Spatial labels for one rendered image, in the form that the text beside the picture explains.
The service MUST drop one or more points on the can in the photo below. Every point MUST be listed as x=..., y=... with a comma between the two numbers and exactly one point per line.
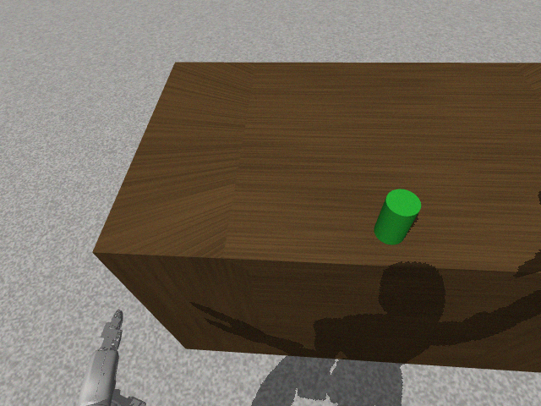
x=397, y=216

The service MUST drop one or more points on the left robot hand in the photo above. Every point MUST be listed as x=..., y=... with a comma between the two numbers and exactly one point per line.
x=98, y=386

